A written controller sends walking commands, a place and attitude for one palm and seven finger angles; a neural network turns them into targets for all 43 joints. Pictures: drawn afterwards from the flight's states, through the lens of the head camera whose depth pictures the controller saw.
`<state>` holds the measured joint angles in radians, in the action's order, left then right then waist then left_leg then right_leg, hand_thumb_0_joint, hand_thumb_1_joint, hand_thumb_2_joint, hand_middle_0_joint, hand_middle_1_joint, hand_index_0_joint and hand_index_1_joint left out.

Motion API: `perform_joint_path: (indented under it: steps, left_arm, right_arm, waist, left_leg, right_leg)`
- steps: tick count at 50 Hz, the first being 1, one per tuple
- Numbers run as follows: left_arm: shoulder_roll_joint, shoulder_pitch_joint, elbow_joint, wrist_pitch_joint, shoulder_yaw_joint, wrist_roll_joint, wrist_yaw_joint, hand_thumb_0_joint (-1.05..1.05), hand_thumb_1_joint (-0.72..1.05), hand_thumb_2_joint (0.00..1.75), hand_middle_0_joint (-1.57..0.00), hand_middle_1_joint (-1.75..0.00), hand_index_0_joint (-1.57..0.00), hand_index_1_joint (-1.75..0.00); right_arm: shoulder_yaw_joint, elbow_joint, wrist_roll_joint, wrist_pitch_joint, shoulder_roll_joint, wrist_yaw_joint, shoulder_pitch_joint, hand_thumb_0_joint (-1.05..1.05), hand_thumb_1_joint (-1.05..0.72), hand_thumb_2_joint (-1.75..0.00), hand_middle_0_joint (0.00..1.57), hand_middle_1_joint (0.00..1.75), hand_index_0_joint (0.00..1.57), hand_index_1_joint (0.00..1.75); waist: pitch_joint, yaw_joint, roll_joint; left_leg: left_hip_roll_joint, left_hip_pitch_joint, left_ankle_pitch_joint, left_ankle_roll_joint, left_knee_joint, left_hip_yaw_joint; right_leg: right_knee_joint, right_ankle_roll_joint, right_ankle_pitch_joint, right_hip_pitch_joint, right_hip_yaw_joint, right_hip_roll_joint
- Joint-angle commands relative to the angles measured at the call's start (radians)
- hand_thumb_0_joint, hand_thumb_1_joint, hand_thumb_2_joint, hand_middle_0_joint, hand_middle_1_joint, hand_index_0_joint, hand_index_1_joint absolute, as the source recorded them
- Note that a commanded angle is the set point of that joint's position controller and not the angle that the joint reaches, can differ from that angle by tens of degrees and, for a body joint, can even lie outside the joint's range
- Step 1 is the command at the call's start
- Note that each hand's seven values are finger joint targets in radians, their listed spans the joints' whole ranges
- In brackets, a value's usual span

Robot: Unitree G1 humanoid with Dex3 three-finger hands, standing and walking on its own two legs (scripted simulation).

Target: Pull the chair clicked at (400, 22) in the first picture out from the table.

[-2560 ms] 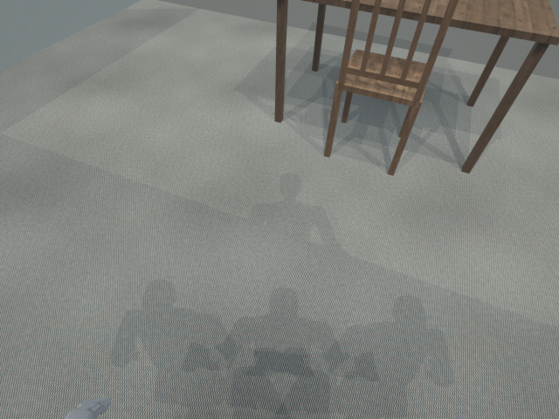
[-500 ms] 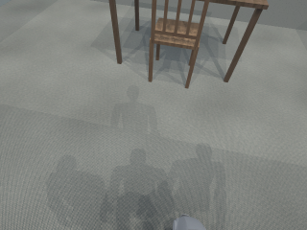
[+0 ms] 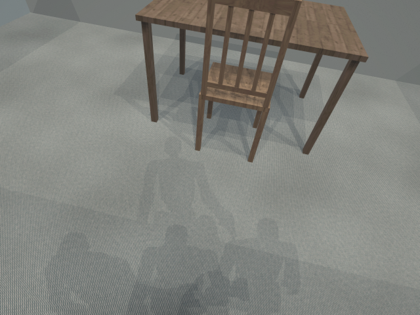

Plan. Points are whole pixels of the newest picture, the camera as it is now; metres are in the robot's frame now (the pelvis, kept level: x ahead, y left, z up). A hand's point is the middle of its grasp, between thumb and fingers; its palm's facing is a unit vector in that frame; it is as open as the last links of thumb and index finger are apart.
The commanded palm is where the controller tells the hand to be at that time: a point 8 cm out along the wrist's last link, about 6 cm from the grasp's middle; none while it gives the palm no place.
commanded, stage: walk to a spot facing it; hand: left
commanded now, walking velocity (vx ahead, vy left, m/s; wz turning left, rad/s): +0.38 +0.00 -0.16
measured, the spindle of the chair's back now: (243, 52) +1.22 -0.08 -0.05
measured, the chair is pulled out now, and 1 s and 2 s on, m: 0.00 0.00 0.00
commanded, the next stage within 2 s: take the last steps up to it in 0.68 s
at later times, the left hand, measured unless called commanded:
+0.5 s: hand (168, 231) +0.36 +0.13 -0.17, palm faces -0.15 -0.97 -0.19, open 7.3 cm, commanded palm none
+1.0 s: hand (169, 221) +0.40 +0.13 -0.19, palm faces +0.01 -0.99 -0.12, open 7.3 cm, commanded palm none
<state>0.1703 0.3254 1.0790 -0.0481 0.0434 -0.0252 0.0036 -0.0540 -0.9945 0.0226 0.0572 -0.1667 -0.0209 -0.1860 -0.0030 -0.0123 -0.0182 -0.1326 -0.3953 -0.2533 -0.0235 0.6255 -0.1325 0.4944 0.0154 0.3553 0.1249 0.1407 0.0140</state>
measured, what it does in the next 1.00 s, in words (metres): walks ahead: right foot, then left foot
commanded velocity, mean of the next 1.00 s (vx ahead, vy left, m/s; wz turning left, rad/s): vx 0.32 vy -0.01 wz -0.06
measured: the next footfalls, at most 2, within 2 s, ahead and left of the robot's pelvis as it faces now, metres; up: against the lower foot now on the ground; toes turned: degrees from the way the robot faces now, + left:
right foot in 0.48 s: +0.35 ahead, -0.16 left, +0.00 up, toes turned -16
left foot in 0.94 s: +0.56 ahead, +0.06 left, +0.00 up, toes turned +7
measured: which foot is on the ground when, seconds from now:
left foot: down 0.00-0.48, up 0.50-0.92, down 0.94-1.00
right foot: down 0.00-0.02, up 0.04-0.46, down 0.48-0.96, up 0.98-1.00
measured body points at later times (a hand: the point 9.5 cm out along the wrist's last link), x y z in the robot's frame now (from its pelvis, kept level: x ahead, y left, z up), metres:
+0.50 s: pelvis +0.23 -0.04 -0.01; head +0.27 -0.05 +0.43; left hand +0.36 +0.18 -0.16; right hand +0.07 -0.21 -0.16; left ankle +0.08 +0.11 -0.71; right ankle +0.32 -0.14 -0.73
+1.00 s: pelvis +0.44 -0.03 -0.01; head +0.46 -0.01 +0.44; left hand +0.40 +0.18 -0.18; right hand +0.54 -0.28 -0.13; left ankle +0.52 +0.05 -0.73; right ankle +0.33 -0.14 -0.69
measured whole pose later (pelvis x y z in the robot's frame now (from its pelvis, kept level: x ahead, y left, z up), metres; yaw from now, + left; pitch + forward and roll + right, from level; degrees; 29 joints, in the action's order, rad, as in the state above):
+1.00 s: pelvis +0.44 -0.03 -0.01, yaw -4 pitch -2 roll -2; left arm 0.16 0.37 1.13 -0.03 0.03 -0.01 -0.01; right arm -0.03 -0.99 0.03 0.07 -0.17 -0.01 -0.12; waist -0.06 -0.03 -0.04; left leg -0.08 -0.39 -0.23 0.06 0.65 -0.17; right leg 0.88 0.01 0.50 0.19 0.13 -0.06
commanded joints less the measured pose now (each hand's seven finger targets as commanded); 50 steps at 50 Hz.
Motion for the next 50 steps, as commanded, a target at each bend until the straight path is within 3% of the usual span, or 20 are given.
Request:
perform_joint_path:
  steps: [1,2,3,5,8,18,20,22,23,24,25,28,31,38,42,45,46,47,48,50]
  left_arm:
    - [0.039,-0.002,-0.095,-0.017,0.020,0.012,0.012,0.00,0.90,0.90,-0.20,-0.30,-0.20,-0.30]
    - [0.084,-0.060,-0.110,-0.013,0.023,-0.001,0.002,0.00,0.90,0.90,-0.20,-0.30,-0.20,-0.30]
    - [0.085,-0.099,-0.107,-0.015,0.030,-0.002,0.007,0.00,0.90,0.90,-0.20,-0.30,-0.20,-0.30]
    - [0.057,-0.077,-0.078,-0.010,0.030,-0.007,0.021,0.00,0.90,0.90,-0.20,-0.30,-0.20,-0.30]
    - [0.023,-0.032,-0.056,0.017,0.028,-0.009,0.020,0.00,0.90,0.90,-0.20,-0.30,-0.20,-0.30]
    - [0.013,-0.254,-0.121,0.022,0.016,-0.002,0.033,0.00,0.90,0.90,-0.20,-0.30,-0.20,-0.30]
    - [0.030,-0.221,-0.111,0.014,0.020,-0.003,0.031,0.00,0.90,0.90,-0.20,-0.30,-0.20,-0.30]
    - [0.070,-0.031,-0.051,0.001,0.033,-0.008,0.025,0.00,0.90,0.90,-0.20,-0.30,-0.20,-0.30]
    - [0.137,0.132,-0.001,-0.014,0.055,-0.013,0.016,0.00,0.90,0.90,-0.20,-0.30,-0.20,-0.30]
    - [0.269,0.261,0.026,-0.021,0.089,-0.010,0.000,0.00,0.90,0.90,-0.20,-0.30,-0.20,-0.30]
    - [0.313,0.269,0.035,-0.015,0.089,0.015,-0.003,0.00,0.90,0.90,-0.20,-0.30,-0.20,-0.30]
    - [0.152,0.011,-0.031,-0.020,0.045,0.011,-0.013,0.00,0.90,0.90,-0.20,-0.30,-0.20,-0.30]
    - [0.085,-0.029,-0.035,-0.035,0.026,-0.002,-0.019,0.00,0.90,0.90,-0.20,-0.30,-0.20,-0.30]
    - [0.103,0.008,-0.018,-0.047,0.015,0.002,-0.016,0.00,0.90,0.90,-0.20,-0.30,-0.20,-0.30]
    - [0.127,0.060,0.003,-0.036,0.013,-0.001,-0.020,0.00,0.90,0.90,-0.20,-0.30,-0.20,-0.30]
    - [0.142,0.041,0.000,-0.024,0.018,0.005,-0.019,0.00,0.90,0.90,-0.20,-0.30,-0.20,-0.30]
    - [0.116,0.061,-0.004,-0.020,0.014,0.009,-0.016,0.00,0.90,0.90,-0.20,-0.30,-0.20,-0.30]
    - [0.061,0.102,-0.023,-0.014,0.011,0.019,-0.008,0.00,0.90,0.90,-0.20,-0.30,-0.20,-0.30]
    - [0.077,0.063,-0.054,-0.015,0.008,0.013,-0.009,0.00,0.90,0.90,-0.20,-0.30,-0.20,-0.30]
    - [0.074,-0.008,-0.048,-0.008,0.016,0.009,-0.004,0.00,0.90,0.90,-0.20,-0.30,-0.20,-0.30]
  right_arm:
    - [-0.059,-0.067,0.020,0.018,-0.253,0.024,-0.393,0.00,-0.90,-0.90,0.20,0.30,0.20,0.30]
    - [-0.048,-0.079,0.015,0.011,-0.227,0.036,-0.401,0.00,-0.90,-0.90,0.20,0.30,0.20,0.30]
    - [-0.032,-0.067,0.010,0.013,-0.179,0.041,-0.338,0.00,-0.90,-0.90,0.20,0.30,0.20,0.30]
    - [-0.010,-0.042,0.008,0.032,-0.111,0.043,-0.238,0.00,-0.90,-0.90,0.20,0.30,0.20,0.30]
    - [-0.008,-0.060,0.003,0.049,-0.073,0.050,-0.230,0.00,-0.90,-0.90,0.20,0.30,0.20,0.30]
    - [-0.011,-0.141,0.007,0.030,-0.100,0.042,-0.323,0.00,-0.90,-0.90,0.20,0.30,0.20,0.30]
    - [-0.014,-0.149,0.007,0.026,-0.114,0.042,-0.313,0.00,-0.90,-0.90,0.20,0.30,0.20,0.30]
    - [-0.013,-0.153,0.001,0.021,-0.126,0.040,-0.290,0.00,-0.90,-0.90,0.20,0.30,0.20,0.30]
    - [-0.010,-0.145,-0.008,0.023,-0.113,0.031,-0.277,0.00,-0.90,-0.90,0.20,0.30,0.20,0.30]
    - [0.004,-0.108,-0.023,0.031,-0.037,0.029,-0.305,0.00,-0.90,-0.90,0.20,0.30,0.20,0.30]
    - [0.003,-0.077,-0.025,0.026,-0.056,0.031,-0.242,0.00,-0.90,-0.90,0.20,0.30,0.20,0.30]
    - [-0.009,-0.072,-0.005,0.010,-0.040,0.029,-0.143,0.00,-0.90,-0.90,0.20,0.30,0.20,0.30]
    - [-0.003,-0.099,0.006,-0.026,0.004,0.023,-0.226,0.00,-0.90,-0.90,0.20,0.30,0.20,0.30]
    - [-0.001,-0.015,0.000,-0.033,-0.003,-0.005,-0.057,0.00,-0.90,-0.90,0.20,0.30,0.20,0.30]
    - [0.007,0.012,-0.001,-0.021,-0.016,-0.009,0.023,0.00,-0.90,-0.90,0.20,0.30,0.20,0.30]
    - [-0.001,-0.018,0.004,-0.009,-0.064,0.001,-0.095,0.00,-0.90,-0.90,0.20,0.30,0.20,0.30]
    - [-0.015,-0.046,0.011,-0.001,-0.123,0.010,-0.205,0.00,-0.90,-0.90,0.20,0.30,0.20,0.30]
    - [-0.042,-0.061,0.021,0.003,-0.246,0.022,-0.307,0.00,-0.90,-0.90,0.20,0.30,0.20,0.30]
    - [-0.039,-0.069,0.010,-0.007,-0.267,0.032,-0.340,0.00,-0.90,-0.90,0.20,0.30,0.20,0.30]
    - [-0.025,-0.035,0.002,-0.002,-0.193,0.043,-0.199,0.00,-0.90,-0.90,0.20,0.30,0.20,0.30]
  waist:
    - [0.012,0.139,0.421]
    - [0.009,0.148,0.386]
    - [-0.044,0.123,0.242]
    - [-0.065,0.063,0.115]
    - [-0.042,0.023,0.101]
    - [-0.127,0.063,0.148]
    - [-0.103,0.038,0.153]
    - [-0.018,-0.057,0.106]
    - [0.083,-0.131,0.027]
    - [0.220,-0.156,-0.237]
    - [0.222,-0.145,-0.209]
    - [-0.007,-0.038,-0.023]
    - [-0.025,0.037,-0.053]
    - [-0.078,0.025,-0.086]
    - [-0.096,-0.004,-0.069]
    - [-0.054,0.065,-0.030]
    - [0.019,0.103,0.082]
    - [0.107,0.118,0.355]
    - [0.127,0.128,0.361]
    - [0.022,0.090,0.204]
  left_leg:
    - [-0.332,0.507,-0.205,0.165,-0.393,0.515]
    - [-0.355,0.465,-0.256,0.186,-0.435,0.591]
    - [-0.335,0.403,-0.236,0.182,-0.434,0.533]
    - [-0.263,0.333,-0.042,0.139,-0.432,0.327]
    - [-0.205,0.317,0.230,0.126,-0.421,0.126]
    - [-0.187,0.382,0.327,0.130,-0.417,-0.036]
    - [-0.193,0.391,0.427,0.122,-0.347,-0.058]
    - [-0.149,0.325,0.589,0.087,-0.087,-0.102]
    - [-0.110,0.159,0.478,0.053,0.159,-0.119]
    - [0.031,-0.127,-0.159,0.011,0.518,-0.117]
    - [0.061,-0.229,-0.334,0.023,0.721,0.025]
    - [-0.060,-0.238,-0.087,0.026,0.715,0.127]
    - [-0.056,-0.146,-0.042,0.003,0.567,0.093]
    - [-0.023,-0.170,0.080,0.002,0.227,0.050]
    - [0.015,-0.076,0.060,0.023,0.079,0.007]
    - [0.058,0.169,0.095,0.042,-0.064,-0.024]
    - [0.010,0.368,0.159,0.067,-0.130,0.047]
    - [-0.228,0.524,0.204,0.162,-0.226,0.368]
    - [-0.328,0.515,0.111,0.221,-0.353,0.525]
    - [-0.299,0.350,-0.021,0.205,-0.395,0.428]
  right_leg:
    - [0.497,0.014,0.196,0.520,0.010,0.001]
    - [0.690,0.026,0.199,0.570,-0.103,-0.033]
    - [0.773,0.028,0.102,0.621,-0.133,-0.077]
    - [0.763,0.011,-0.041,0.579,-0.144,-0.125]
    - [0.713,-0.016,-0.109,0.526,-0.128,-0.134]
    - [0.201,0.001,-0.178,0.447,-0.011,-0.111]
    - [0.148,0.026,-0.155,0.343,0.016,-0.077]
    - [0.056,0.055,-0.177,0.061,0.055,-0.015]
    - [0.041,0.091,-0.188,-0.199,-0.046,-0.093]
    - [-0.065,0.197,-0.197,-0.436,-0.497,-0.402]
    - [-0.195,0.257,-0.204,-0.398,-0.672,-0.494]
    - [-0.249,0.169,-0.139,-0.016,-0.396,-0.399]
    - [-0.276,0.137,-0.263,0.128,-0.194,-0.328]
    - [-0.295,0.125,-0.352,0.065,-0.062,-0.295]
    - [-0.237,0.115,-0.474,0.002,-0.070,-0.309]
    - [-0.057,0.087,-0.498,0.045,-0.028,-0.263]
    - [0.145,0.052,-0.413,0.137,0.000,-0.202]
    - [0.444,0.001,0.004,0.327,0.066,-0.068]
    - [0.657,0.005,0.261,0.415,-0.028,-0.027]
    - [0.792,0.012,0.108,0.495,-0.121,-0.111]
